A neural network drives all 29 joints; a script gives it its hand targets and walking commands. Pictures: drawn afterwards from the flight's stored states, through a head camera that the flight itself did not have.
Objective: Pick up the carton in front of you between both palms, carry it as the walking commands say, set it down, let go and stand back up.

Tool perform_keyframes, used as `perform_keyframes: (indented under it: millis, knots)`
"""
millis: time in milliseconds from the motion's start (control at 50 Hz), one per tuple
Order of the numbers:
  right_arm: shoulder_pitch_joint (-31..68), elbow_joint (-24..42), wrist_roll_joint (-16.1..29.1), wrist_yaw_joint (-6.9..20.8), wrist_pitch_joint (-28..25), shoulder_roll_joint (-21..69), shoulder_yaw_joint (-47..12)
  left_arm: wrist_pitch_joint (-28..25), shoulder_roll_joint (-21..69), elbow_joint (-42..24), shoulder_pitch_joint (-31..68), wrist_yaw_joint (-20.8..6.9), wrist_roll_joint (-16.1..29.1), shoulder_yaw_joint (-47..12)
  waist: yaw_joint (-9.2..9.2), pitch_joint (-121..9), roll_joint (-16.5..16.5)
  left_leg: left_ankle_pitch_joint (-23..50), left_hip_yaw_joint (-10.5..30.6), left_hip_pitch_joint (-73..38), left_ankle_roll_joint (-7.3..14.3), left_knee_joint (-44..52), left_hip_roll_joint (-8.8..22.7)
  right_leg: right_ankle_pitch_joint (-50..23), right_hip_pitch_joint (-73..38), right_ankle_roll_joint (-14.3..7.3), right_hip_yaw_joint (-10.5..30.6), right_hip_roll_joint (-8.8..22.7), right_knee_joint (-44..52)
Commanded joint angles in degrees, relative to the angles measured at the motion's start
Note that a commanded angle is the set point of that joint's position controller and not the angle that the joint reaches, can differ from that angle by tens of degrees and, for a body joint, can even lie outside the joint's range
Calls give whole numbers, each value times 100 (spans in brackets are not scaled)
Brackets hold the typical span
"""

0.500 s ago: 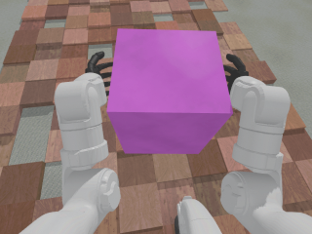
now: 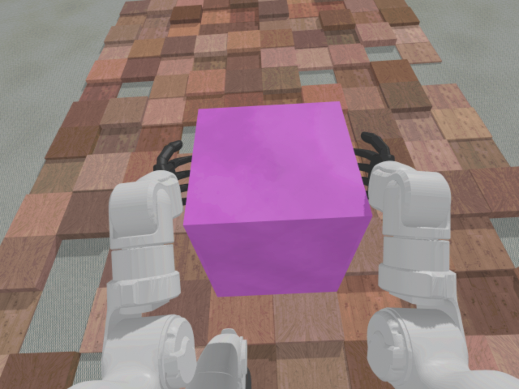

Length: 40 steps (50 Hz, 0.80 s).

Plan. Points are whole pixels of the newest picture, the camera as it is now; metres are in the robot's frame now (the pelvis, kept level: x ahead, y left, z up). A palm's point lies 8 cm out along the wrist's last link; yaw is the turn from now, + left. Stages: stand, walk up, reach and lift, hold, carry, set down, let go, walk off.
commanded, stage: carry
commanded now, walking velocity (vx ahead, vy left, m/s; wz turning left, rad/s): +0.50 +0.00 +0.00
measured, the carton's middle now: (273, 207) +0.37 +0.02 +0.04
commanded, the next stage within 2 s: none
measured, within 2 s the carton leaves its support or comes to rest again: neither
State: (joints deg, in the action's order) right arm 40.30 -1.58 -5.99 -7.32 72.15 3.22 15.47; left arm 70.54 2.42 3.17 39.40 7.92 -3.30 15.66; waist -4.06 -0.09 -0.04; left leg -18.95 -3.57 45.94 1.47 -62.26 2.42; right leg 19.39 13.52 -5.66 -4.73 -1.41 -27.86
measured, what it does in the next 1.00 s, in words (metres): walks ahead: left foot 0.03 m higher, then right foot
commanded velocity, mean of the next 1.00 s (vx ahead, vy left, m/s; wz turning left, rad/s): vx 0.50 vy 0.00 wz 0.00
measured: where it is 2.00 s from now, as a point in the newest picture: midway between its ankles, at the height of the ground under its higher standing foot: (276, 153)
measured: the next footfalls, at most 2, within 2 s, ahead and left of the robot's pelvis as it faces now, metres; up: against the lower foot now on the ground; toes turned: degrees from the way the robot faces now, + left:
left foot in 0.08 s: +0.25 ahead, +0.12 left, +0.03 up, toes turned +5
right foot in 0.40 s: +0.37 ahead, -0.10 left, +0.05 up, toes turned -4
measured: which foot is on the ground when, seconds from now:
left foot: up 0.00-0.06, down 0.08-0.42, up 0.44-0.82, down 0.84-1.00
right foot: down 0.00-0.12, up 0.14-0.38, down 0.40-0.88, up 0.90-1.00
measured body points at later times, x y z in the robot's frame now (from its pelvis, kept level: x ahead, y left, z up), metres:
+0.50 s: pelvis +0.30 -0.02 +0.04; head +0.31 -0.02 +0.49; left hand +0.67 +0.12 +0.15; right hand +0.67 -0.18 +0.15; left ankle +0.22 +0.10 -0.64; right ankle +0.33 -0.10 -0.68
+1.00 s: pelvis +0.60 +0.03 -0.02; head +0.63 +0.05 +0.43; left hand +1.01 +0.17 +0.16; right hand +0.99 -0.13 +0.17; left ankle +0.62 +0.10 -0.74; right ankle +0.49 -0.10 -0.59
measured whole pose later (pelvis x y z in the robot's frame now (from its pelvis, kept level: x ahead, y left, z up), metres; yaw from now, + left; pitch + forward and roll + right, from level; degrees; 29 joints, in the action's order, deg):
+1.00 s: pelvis +0.60 +0.03 -0.02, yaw -1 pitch +4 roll -1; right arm 52.2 -5.6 -3.8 -7.8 79.8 -1.2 15.8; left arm 80.0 -4.1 8.7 54.3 9.0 -1.0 14.6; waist 2.1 -1.5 -0.9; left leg -16.8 -5.2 22.6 5.2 -35.2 -1.5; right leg 32.4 31.1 -0.9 0.2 0.1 -84.8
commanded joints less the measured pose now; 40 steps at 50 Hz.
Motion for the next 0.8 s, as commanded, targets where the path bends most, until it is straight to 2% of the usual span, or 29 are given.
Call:
perform_keyframes:
  millis: [0,20,40,60,80,100,120,140,180,200,240,280,340,380,400,420,440,460,480,500,540,620,640,680,700,720,740,760,780]
  knots:
    - [3516,-146,2038,1127,-344,6040,-3933,-168,6432,-341,4188,-1730,2660,-4137,0,-2420,-905,736,-419,-407,62,1507,-194,-4749,-1951,-581,783,1184,176]
    - [3512,-125,2078,1147,-406,6041,-4000,-231,6405,-354,4148,-1731,2639,-4169,17,-2405,-802,776,-723,-853,101,1945,-415,-5214,-1861,-494,587,1096,27]
    - [3523,-76,2133,1162,-457,6027,-4068,-283,6375,-366,4076,-1718,2630,-4201,104,-2470,-821,940,-941,-1409,187,2365,-656,-6208,-1780,-383,423,1029,-368]
    - [3475,-64,2186,1181,-497,6048,-4112,-325,6340,-399,4032,-1695,2621,-4245,337,-2689,-862,1168,-1096,-2296,256,2948,-856,-6658,-1611,-207,197,985,-1018]
    - [3407,-33,2219,1206,-538,6019,-4138,-358,6307,-441,4007,-1676,2599,-4288,617,-3079,-587,1957,-976,-3706,391,3373,-651,-6069,-1000,59,-29,833,-1861]
    - [3381,-35,2208,1207,-606,5934,-4157,-364,6300,-562,4157,-1664,2580,-4314,853,-3806,268,2415,548,-5755,986,3034,350,-4418,519,425,86,655,-3248]
    - [3183,-102,2304,1209,-657,5973,-4228,-359,6354,-608,4097,-1654,2603,-4350,1004,-4353,1839,3310,3094,-7304,1898,3383,1678,326,2486,732,305,-301,-5042]
    - [3151,80,2453,1220,-668,6088,-4287,-377,6291,-656,4056,-1617,2598,-4333,1081,-4326,1556,2747,3487,-7359,1984,3585,1615,1006,3146,579,800,-314,-5846]
    - [3689,686,2799,1252,-699,6287,-4540,-429,6170,-801,4004,-1508,2445,-4201,1031,-3440,434,2676,2816,-6866,1458,3422,1495,1007,3855,359,963,64,-5489]
    - [3872,910,2969,1266,-704,6381,-4679,-438,6033,-823,3836,-1440,2332,-4114,966,-3310,201,2225,2537,-6541,1205,3459,1381,838,3757,294,999,230,-4970]
    - [4073,1214,3221,1308,-693,6375,-4839,-432,5781,-904,3492,-1314,2110,-3985,833,-3141,223,1318,2062,-5887,1027,3766,1201,883,3216,353,710,229,-3813]
    - [4085,1260,3302,1366,-635,6241,-4852,-411,5536,-881,3228,-1217,1870,-3914,824,-3045,512,1391,1495,-5216,1049,3867,1141,1073,2457,454,406,145,-2524]
    - [3650,727,3192,1473,-534,6003,-4727,-341,5263,-645,3010,-1183,1662,-3855,729,-2778,1021,797,819,-4171,750,4012,983,91,1077,517,18,82,-800]
    - [3466,277,3080,1530,-507,5947,-4611,-311,5211,-345,2925,-1247,1640,-3819,407,-2738,631,233,291,-3051,501,3615,791,-605,-892,517,-711,-188,-115]
    - [3529,135,3002,1568,-477,5952,-4566,-340,5287,-98,2883,-1285,1634,-3831,154,-3031,-232,501,-280,-2106,157,2573,258,-136,-2211,64,508,329,81]
    - [3760,60,2995,1619,-443,5980,-4483,-387,5271,99,2816,-1318,1574,-3779,-155,-3034,-1839,-548,-280,-655,-150,975,-268,-98,-3045,-734,3073,1663,546]
    - [3786,-114,2956,1642,-452,6034,-4445,-381,5367,57,2855,-1355,1686,-3819,-96,-2726,-1484,-1280,244,52,-50,-128,-325,-1064,-2967,-966,3858,1961,626]
    - [3735,-257,2894,1640,-458,6111,-4327,-370,5526,-134,3259,-1392,1862,-3924,-54,-2597,-761,-1177,458,267,56,-635,-190,-2201,-2870,-1073,3603,2088,370]
    - [3613,-320,2813,1606,-459,6085,-4204,-356,5713,-352,3613,-1432,2094,-4075,-66,-2544,-213,-966,506,316,84,-721,-60,-2924,-2759,-1003,3137,2065,272]
    - [3555,-302,2735,1549,-454,6085,-4102,-358,5878,-602,4021,-1466,2343,-4208,-28,-2458,-115,-671,528,264,68,-453,36,-3058,-2578,-790,2711,1923,330]
    - [3594,-125,2587,1388,-427,5983,-3962,-330,6042,-929,4500,-1508,2716,-4350,78,-2469,-474,-443,382,-132,-27,233,27,-2924,-2291,-521,2145,1681,572]
    - [3694,311,2244,1017,-304,5491,-3698,-133,5979,-1199,4787,-1564,3129,-4317,-28,-2428,-701,343,32,-575,-103,1658,-186,-3469,-2158,-460,1413,1388,595]
    - [3713,388,2158,949,-247,5328,-3623,-68,5884,-1189,4814,-1563,3166,-4267,-44,-2497,-731,977,-27,-689,-56,1689,-179,-3821,-2196,-412,1210,1358,463]
    - [3741,434,2037,869,-102,5013,-3512,60,5698,-1048,4749,-1551,3149,-4120,-73,-2438,-807,1369,-147,-934,19,2208,-240,-4138,-2108,-325,943,1277,349]
    - [3782,398,2000,856,-21,4894,-3464,131,5595,-941,4751,-1540,3116,-4050,-138,-2357,-844,2119,103,-756,88,2537,-86,-4006,-2396,-262,936,1207,193]
    - [3829,382,1990,862,65,4790,-3433,193,5518,-836,4729,-1528,3087,-3975,-180,-2327,-813,2351,51,-814,135,2801,-126,-3935,-2486,-253,867,1204,60]
    - [3939,375,2000,877,145,4688,-3378,254,5437,-729,4753,-1507,3059,-3904,-222,-2197,-676,2840,150,-997,177,3314,-48,-3404,-2388,-192,813,1145,-52]
    - [4004,321,2006,896,223,4614,-3316,311,5405,-654,4873,-1486,3043,-3850,-208,-2156,-602,3036,19,-1433,225,3575,-119,-3440,-2163,-148,683,1121,-229]
    - [4139,278,2012,921,300,4530,-3236,368,5408,-559,4960,-1466,3013,-3802,-52,-2200,-580,3020,-152,-1983,297,3719,-165,-3758,-1960,-118,621,1074,-575]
